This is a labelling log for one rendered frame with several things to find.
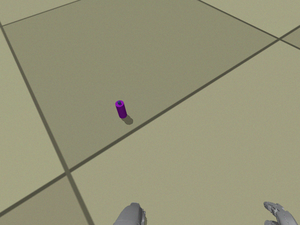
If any bottle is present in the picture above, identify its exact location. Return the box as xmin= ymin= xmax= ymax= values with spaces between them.
xmin=115 ymin=100 xmax=127 ymax=119

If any right robot hand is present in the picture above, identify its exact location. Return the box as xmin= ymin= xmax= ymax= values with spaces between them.
xmin=263 ymin=202 xmax=298 ymax=225

